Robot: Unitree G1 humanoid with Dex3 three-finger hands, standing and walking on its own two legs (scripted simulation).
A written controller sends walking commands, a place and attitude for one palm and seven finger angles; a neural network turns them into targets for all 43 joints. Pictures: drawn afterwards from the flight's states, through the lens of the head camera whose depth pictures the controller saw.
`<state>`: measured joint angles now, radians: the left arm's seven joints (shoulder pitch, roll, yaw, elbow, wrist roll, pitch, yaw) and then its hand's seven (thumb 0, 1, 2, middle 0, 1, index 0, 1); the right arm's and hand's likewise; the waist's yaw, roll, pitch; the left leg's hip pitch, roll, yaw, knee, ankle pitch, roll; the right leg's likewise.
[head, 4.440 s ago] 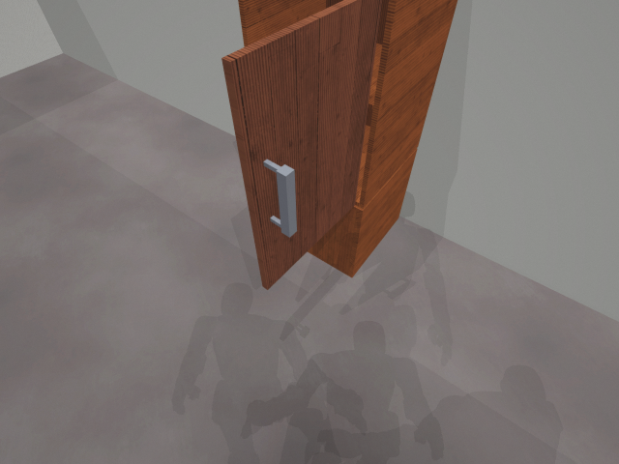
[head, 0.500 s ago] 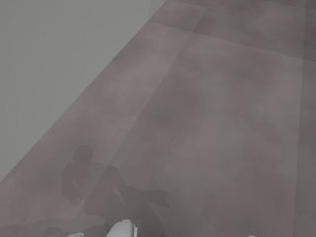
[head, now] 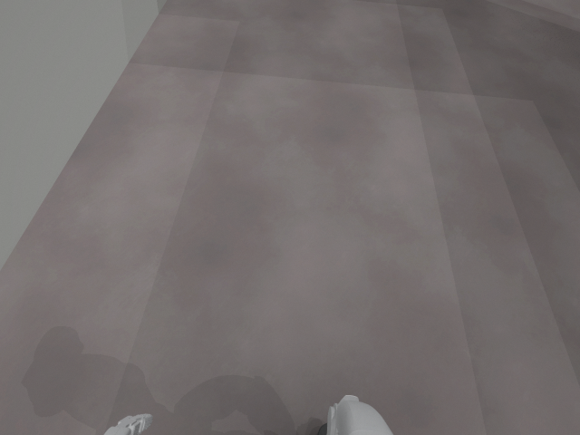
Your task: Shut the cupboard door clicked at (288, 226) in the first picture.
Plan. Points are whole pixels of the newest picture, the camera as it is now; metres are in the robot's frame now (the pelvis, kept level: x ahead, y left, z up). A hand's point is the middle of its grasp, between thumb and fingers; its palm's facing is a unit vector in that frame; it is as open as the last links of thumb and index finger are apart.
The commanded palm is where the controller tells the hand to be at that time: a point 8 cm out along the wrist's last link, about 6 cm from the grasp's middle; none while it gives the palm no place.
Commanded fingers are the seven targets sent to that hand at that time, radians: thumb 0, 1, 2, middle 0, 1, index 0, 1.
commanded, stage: walk around to get in front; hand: left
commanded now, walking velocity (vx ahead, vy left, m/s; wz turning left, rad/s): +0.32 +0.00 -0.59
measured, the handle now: out of the picture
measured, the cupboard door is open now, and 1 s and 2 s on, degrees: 87 87 87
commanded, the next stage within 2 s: walk to a spot facing it in 0.76 s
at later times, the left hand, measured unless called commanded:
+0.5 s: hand (225, 355) +0.25 +0.11 -0.16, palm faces -0.15 -0.96 -0.22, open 7.3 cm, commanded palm none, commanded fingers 0.00 0.90 0.90 -0.20 -0.30 -0.20 -0.30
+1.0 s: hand (288, 192) +0.61 +0.02 -0.16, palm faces -0.41 -0.88 -0.23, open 7.4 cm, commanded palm none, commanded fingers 0.00 0.90 0.90 -0.20 -0.30 -0.20 -0.30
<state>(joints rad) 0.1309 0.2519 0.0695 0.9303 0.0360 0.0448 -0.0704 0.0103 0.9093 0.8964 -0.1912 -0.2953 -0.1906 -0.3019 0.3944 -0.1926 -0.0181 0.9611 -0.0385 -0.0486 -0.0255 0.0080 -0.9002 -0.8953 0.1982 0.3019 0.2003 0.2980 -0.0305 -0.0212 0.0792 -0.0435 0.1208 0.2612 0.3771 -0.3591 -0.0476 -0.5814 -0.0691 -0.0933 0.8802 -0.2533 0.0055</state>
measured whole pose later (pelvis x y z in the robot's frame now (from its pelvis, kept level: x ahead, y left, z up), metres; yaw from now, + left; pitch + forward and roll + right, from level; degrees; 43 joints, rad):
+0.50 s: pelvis +0.21 -0.07 +0.00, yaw -13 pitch +1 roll +1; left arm 0.33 0.19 0.04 1.02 0.02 -0.07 -0.01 0.00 0.92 0.90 -0.20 -0.30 -0.20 -0.30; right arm 0.09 -0.19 -0.04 0.91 -0.02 -0.01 0.01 0.01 -0.90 -0.90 0.19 0.30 0.20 0.30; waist 0.03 0.00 0.03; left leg -0.63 0.12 0.03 0.88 -0.17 -0.08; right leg -0.04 0.09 0.01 0.32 -0.31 -0.11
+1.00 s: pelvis +0.44 -0.13 +0.00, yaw -23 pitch +1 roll +1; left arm 0.15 0.22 0.06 0.97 0.03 -0.02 -0.03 0.01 0.91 0.90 -0.19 -0.30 -0.19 -0.30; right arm 0.38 -0.18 -0.03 1.07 -0.03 -0.04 -0.02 0.01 -0.90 -0.90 0.20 0.30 0.20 0.30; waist -0.05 -0.01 0.07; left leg -0.11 0.09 0.19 0.45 -0.33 -0.05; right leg -0.49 -0.09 -0.08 0.67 -0.14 0.00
